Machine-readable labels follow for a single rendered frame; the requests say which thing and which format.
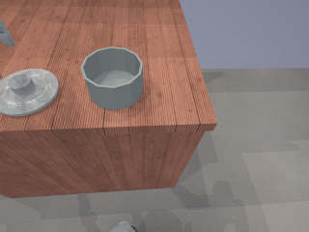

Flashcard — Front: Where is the knob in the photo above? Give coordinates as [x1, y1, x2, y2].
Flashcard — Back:
[8, 73, 35, 95]

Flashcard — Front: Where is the lid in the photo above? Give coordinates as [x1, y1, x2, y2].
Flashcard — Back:
[0, 69, 60, 117]

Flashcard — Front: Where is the left robot hand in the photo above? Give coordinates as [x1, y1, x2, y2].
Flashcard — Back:
[0, 19, 15, 79]

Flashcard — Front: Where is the table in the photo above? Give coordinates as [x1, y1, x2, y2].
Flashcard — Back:
[0, 0, 218, 198]

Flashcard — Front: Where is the left robot shin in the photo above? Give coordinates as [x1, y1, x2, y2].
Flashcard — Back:
[119, 221, 131, 227]

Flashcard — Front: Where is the pot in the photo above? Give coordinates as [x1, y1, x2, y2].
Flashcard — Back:
[80, 46, 143, 110]

